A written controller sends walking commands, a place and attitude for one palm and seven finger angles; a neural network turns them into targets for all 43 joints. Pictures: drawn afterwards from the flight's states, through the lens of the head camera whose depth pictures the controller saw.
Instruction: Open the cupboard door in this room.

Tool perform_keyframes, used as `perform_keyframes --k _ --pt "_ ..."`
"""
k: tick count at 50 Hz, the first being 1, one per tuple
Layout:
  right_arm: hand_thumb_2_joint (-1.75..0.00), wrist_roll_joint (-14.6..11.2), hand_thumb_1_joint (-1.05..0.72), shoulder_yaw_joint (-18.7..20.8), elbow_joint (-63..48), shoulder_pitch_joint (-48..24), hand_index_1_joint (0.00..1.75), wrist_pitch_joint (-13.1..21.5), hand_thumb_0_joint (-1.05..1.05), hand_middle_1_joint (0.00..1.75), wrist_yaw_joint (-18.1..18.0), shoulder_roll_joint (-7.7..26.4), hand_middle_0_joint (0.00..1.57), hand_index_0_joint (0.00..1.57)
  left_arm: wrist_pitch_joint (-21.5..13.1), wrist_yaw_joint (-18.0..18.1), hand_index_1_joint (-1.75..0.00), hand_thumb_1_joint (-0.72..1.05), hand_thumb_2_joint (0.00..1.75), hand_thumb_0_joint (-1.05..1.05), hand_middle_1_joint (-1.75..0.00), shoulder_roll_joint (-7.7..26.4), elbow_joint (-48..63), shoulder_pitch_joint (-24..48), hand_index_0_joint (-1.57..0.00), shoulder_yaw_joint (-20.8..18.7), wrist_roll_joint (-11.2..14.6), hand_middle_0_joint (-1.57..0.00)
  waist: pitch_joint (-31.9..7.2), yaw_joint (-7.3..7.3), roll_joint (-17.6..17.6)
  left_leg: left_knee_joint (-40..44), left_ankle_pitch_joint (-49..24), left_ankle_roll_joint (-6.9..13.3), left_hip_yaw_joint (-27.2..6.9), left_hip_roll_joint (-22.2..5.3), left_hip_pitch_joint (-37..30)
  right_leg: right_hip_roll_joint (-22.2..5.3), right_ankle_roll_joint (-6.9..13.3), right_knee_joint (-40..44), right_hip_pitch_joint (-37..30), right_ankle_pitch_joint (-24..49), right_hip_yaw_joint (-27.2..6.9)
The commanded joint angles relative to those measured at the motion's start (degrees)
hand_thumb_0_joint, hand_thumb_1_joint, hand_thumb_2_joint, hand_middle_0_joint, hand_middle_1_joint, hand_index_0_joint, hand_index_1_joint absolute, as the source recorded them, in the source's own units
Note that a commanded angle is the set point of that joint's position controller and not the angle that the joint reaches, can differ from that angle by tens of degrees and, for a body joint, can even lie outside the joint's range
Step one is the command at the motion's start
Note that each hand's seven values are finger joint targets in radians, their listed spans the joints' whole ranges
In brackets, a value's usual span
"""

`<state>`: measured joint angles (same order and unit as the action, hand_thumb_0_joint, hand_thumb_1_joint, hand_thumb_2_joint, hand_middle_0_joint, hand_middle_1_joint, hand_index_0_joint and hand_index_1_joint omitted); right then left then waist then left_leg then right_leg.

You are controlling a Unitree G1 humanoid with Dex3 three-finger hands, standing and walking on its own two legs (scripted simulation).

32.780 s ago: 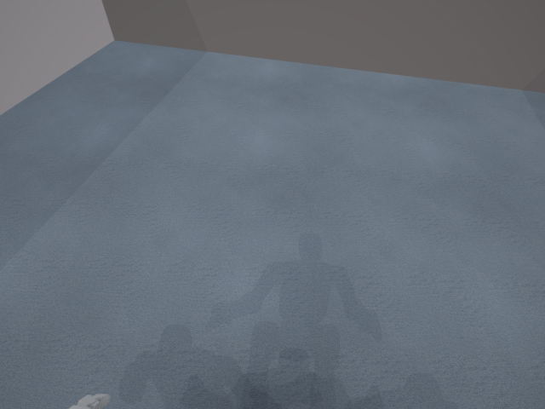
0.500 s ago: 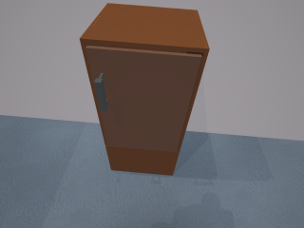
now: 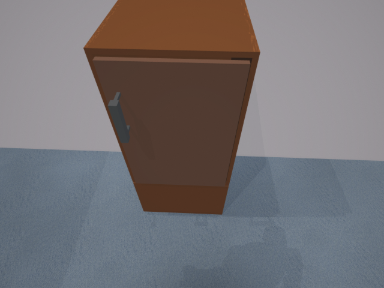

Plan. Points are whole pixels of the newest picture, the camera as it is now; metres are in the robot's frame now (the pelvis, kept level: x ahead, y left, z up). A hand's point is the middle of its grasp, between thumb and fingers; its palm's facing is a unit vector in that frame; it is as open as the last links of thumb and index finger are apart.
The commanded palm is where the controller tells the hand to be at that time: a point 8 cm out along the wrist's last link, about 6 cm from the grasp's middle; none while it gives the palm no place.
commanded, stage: come to a stop and stand still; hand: left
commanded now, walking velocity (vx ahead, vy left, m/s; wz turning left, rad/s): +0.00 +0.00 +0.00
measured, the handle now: (121, 118) +0.56 +0.24 +0.00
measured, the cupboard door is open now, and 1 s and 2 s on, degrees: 0 0 0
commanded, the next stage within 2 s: look again from close up in 0.46 s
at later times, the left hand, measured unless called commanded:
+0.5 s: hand out of the picture -0.05 +0.14 -0.17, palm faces +0.05 -0.99 -0.16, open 7.3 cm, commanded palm none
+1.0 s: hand out of the picture +0.01 +0.16 -0.16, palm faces +0.04 -0.97 -0.24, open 7.3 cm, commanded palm none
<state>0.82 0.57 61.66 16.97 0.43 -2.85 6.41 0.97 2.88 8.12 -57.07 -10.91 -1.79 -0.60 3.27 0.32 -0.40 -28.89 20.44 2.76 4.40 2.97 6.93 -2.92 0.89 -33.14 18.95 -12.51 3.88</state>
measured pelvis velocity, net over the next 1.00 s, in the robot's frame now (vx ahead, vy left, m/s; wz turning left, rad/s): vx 0.01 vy -0.02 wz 0.00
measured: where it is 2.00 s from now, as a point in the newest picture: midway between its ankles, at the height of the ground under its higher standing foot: outside the picture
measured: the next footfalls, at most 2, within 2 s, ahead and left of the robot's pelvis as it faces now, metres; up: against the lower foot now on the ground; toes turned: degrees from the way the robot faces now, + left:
none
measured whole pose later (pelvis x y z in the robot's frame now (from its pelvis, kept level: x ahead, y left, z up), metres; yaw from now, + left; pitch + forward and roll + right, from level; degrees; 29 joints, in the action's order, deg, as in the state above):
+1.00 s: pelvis +0.01 -0.02 +0.01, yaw +0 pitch -1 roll +1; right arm 0.9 -1.8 63.0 21.1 2.3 -2.3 7.7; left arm -1.3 2.2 7.0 -64.6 -16.5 0.0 -0.4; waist 0.8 0.4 3.3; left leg -23.3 18.5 1.3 3.6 1.4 3.7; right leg -1.1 2.3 -28.3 15.9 -11.3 4.9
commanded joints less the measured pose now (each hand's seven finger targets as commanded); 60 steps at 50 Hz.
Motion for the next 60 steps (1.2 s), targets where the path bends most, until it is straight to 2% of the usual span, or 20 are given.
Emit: perform_keyframes --k 1,3,6,11,19,22,23,24,25,27,30,31,37,40,48,53,57,58,59,60 --pt "-0.9 0.0 -0.9 1.12 -1.88 4.17 0.3 0.46 0.0 0.3 0.48 4.6 0.2 0.2 -0.43 -0.24 -0.3 0.9 0.9 0.0 -0.3 4.16 1.89 -4.67 -0.2 -0.45 -0.47 -0.2 -0.36 -0.97 -0.59 8.18 -12.9 0.18 -7.96 -9.29 9.64 -4.15 1.57 4.69 -8.52 9.38 -6.44" --pt "-0.9 0.07 -0.9 0.89 -2.0 4.1 0.3 0.3 0.0 0.3 0.7 4.78 0.2 0.2 -0.47 -0.4 -0.3 0.9 0.9 0.0 -0.3 4.33 1.87 -4.74 -0.2 -0.35 -0.43 -0.2 0.65 -0.77 -0.67 8.99 -5.82 0.02 -7.82 -8.56 10.92 -4.29 1.64 7.13 -7.95 4.72 -7.29" --pt "-0.9 0.18 -0.9 0.56 -1.96 4.21 0.3 0.19 0.0 0.3 0.98 4.83 0.2 0.2 -0.6 -0.57 -0.3 0.9 0.9 0.0 -0.3 4.42 1.47 -5.05 -0.2 -0.1 -0.48 -0.2 2.58 -0.64 0.11 11.09 -0.81 0.13 -8.31 -8.54 11.6 -3.72 1.53 9.98 -6.71 -0.89 -7.75" --pt "-0.9 0.07 -0.9 0.09 -1.49 4.91 0.3 0.57 0.0 0.3 1.18 5.51 0.2 0.2 -1.19 -0.81 -0.3 0.9 0.9 0.0 -0.3 4.52 0.12 -6.95 -0.2 0.31 -0.39 -0.2 2.39 -0.75 0.9 12.51 -0.07 0.09 -8.27 -8.46 11.36 -3.53 1.1 11.82 -8.32 -0.53 -7.31" --pt "-0.9 -0.1 -0.9 -0.66 0.65 7.95 0.3 0.57 0.0 0.3 1.14 4.83 0.2 0.2 -1.96 -0.88 -0.3 0.9 0.9 0.0 -0.3 4.16 -2.53 -9.96 -0.2 0.92 -0.11 -0.2 2.6 -0.23 -1.12 11.79 -0.77 -0.28 -6.72 -7.53 9.56 -3.91 1.02 14.84 -7.93 -3.24 -7.95" --pt "-0.9 -0.15 -0.9 -0.86 1.38 8.89 0.3 0.7 0.0 0.3 0.98 4.2 0.2 0.2 -2.05 -0.77 -0.3 0.9 0.9 0.0 -0.3 3.38 -3.47 -10.89 -0.2 1.09 -0.1 -0.2 3.35 -0.27 -0.33 12.48 -1.14 -0.32 -6.88 -7.89 9.95 -3.65 1.08 14.42 -8.19 -1.76 -7.25" --pt "-0.9 -0.38 -0.9 -0.2 -3.09 -0.09 0.3 1.5 0.0 0.3 1.44 7.91 0.2 0.2 -2.71 1.45 -0.3 0.9 0.9 0.0 -0.3 6.07 -5.79 -16.03 -0.2 1.29 -0.45 -0.2 4.93 -3.32 3.52 3.31 -4.96 -2.3 -2.62 -9.09 11.26 -5.68 0.55 8.68 -6.81 13.91 -6.78" --pt "-0.9 -0.29 -0.9 -0.26 -4.63 4.26 0.3 0.92 0.0 0.3 1.33 5.08 0.2 0.2 -2.88 0.95 -0.3 0.9 0.9 0.0 -0.3 7.78 -4.26 -13.64 -0.2 1.05 -0.17 -0.2 -3.0 0.0 6.52 3.11 1.5 -2.43 -4.66 -5.28 9.78 -7.5 2.67 10.8 -7.41 -0.4 -10.93" --pt "-0.9 0.02 -0.9 -0.39 -3.71 6.78 0.3 1.12 0.0 0.3 1.26 4.25 0.2 0.2 -2.84 0.36 -0.3 0.9 0.9 0.0 -0.3 7.07 -3.48 -11.42 -0.2 0.94 -0.33 -0.2 -1.31 0.84 7.82 5.83 0.12 -1.6 -5.54 -5.8 8.82 -6.57 3.67 10.34 -3.29 -8.69 -10.87" --pt "-0.9 0.35 -0.9 -0.42 -3.95 9.26 0.3 1.07 0.0 0.3 1.45 4.43 0.2 0.2 -2.62 -0.3 -0.3 0.9 0.9 0.0 -0.3 5.8 -3.4 -10.8 -0.2 1.05 -0.44 -0.2 -1.74 0.93 5.3 7.31 2.71 -0.18 -7.17 -7.46 11.28 -3.98 2.9 9.09 -3.69 -9.74 -7.56" --pt "-0.9 0.09 -0.9 -0.5 -4.14 9.08 0.3 1.21 0.0 0.3 1.2 4.95 0.2 0.2 -2.66 -0.82 -0.3 0.9 0.9 0.0 -0.3 3.42 -4.41 -10.98 -0.2 1.54 -0.26 -0.2 2.48 0.22 -1.0 10.28 3.71 0.64 -8.99 -8.11 14.56 -2.79 2.23 9.47 -4.94 -7.47 -6.97" --pt "-0.9 0.1 -0.9 -0.5 -4.02 9.43 0.3 1.27 0.0 0.3 1.24 5.1 0.2 0.2 -2.68 -0.91 -0.3 0.9 0.9 0.0 -0.3 3.31 -4.78 -10.8 -0.2 1.58 -0.29 -0.2 3.6 0.3 -1.29 10.71 3.34 0.72 -9.11 -7.95 14.58 -2.68 2.21 9.31 -4.33 -7.53 -7.13" --pt "-0.9 0.09 -0.9 -1.15 -2.19 10.31 0.3 1.85 0.0 0.3 1.02 4.92 0.2 0.2 -3.12 -0.97 -0.3 0.9 0.9 0.0 -0.3 2.57 -5.64 -10.91 -0.2 1.64 0.1 -0.2 5.64 -0.06 -0.06 12.34 -1.35 0.37 -8.42 -7.86 13.21 -2.86 2.39 9.72 -5.56 -1.43 -7.42" --pt "-0.9 0.07 -0.9 -1.34 -1.51 10.33 0.3 2.1 0.0 0.3 0.87 4.96 0.2 0.2 -3.3 -0.91 -0.3 0.9 0.9 0.0 -0.3 2.7 -5.69 -10.48 -0.2 1.48 0.25 -0.2 4.04 -0.06 -1.06 12.07 -4.73 0.14 -7.84 -7.82 11.45 -3.14 2.4 9.55 -7.65 2.39 -7.36" --pt "-0.9 0.03 -0.9 -1.39 0.49 9.29 0.3 2.45 0.0 0.3 0.48 5.17 0.2 0.2 -3.42 -0.83 -0.3 0.9 0.9 0.0 -0.3 3.43 -6.01 -8.94 -0.2 1.11 0.33 -0.2 0.24 -0.17 -0.13 11.35 -12.96 -0.46 -6.69 -8.23 7.43 -3.86 2.42 7.71 -12.0 12.92 -6.46" --pt "-0.9 0.03 -0.9 -1.4 1.51 8.39 0.3 2.03 0.0 0.3 0.42 5.11 0.2 0.2 -3.27 -0.8 -0.3 0.9 0.9 0.0 -0.3 3.81 -6.23 -8.22 -0.2 1.1 0.36 -0.2 1.79 -0.22 0.03 11.36 -11.4 -0.8 -6.33 -8.13 7.0 -4.26 2.61 8.76 -11.31 12.55 -6.78" --pt "-0.9 0.03 -0.9 -1.31 2.05 8.08 0.3 1.88 0.0 0.3 0.46 5.04 0.2 0.2 -3.31 -0.8 -0.3 0.9 0.9 0.0 -0.3 4.37 -6.46 -8.04 -0.2 1.03 0.29 -0.2 0.93 -0.21 0.25 10.99 -10.93 -0.99 -5.95 -8.03 6.02 -4.58 2.69 9.65 -11.9 12.51 -7.08" --pt "-0.9 -0.66 -0.9 -0.08 -1.52 1.05 0.3 2.33 0.0 0.3 1.06 8.01 0.2 0.2 -3.83 1.76 -0.3 0.9 0.9 0.0 -0.3 7.74 -8.8 -15.46 -0.2 0.28 -0.01 -0.2 -0.91 -3.98 -13.42 -1.55 -13.62 -2.07 -2.56 -9.56 9.6 -6.4 0.41 5.57 -14.65 42.82 -7.54" --pt "-0.9 -3.51 -0.9 1.28 -22.72 -1.47 0.3 11.74 0.0 0.3 -1.75 19.53 0.2 0.2 -17.26 -0.01 -0.32 0.88 0.89 0.0 -0.32 18.07 76.04 32.63 -0.2 -3.53 11.77 -0.2 -26.79 4.3 2.67 6.03 -15.66 -0.68 -5.01 -2.75 0.5 -2.7 0.47 4.76 -15.98 22.25 -9.81" --pt "-0.9 -2.2 -0.9 -0.11 -20.37 -7.45 0.3 16.21 0.0 0.3 -3.42 14.43 0.2 0.2 -13.32 2.15 -0.33 0.85 0.88 0.0 -0.33 13.82 61.96 8.48 -0.2 -2.94 7.32 -0.2 -24.08 -0.57 12.55 7.07 -20.51 -0.82 -2.8 -2.78 0.12 0.92 2.69 4.64 -16.73 11.69 -7.5"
